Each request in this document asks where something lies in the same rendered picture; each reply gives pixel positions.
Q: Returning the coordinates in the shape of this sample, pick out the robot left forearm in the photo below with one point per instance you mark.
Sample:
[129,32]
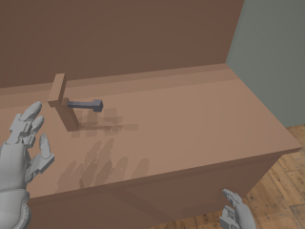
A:
[14,211]

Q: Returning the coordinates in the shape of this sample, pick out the left robot hand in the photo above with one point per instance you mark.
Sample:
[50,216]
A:
[14,154]

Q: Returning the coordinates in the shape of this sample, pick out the tap lever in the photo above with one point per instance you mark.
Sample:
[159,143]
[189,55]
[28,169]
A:
[96,105]

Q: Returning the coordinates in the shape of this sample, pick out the counter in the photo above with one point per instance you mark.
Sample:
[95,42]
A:
[177,126]

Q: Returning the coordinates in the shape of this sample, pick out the right robot hand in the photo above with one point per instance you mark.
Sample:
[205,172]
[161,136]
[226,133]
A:
[238,218]

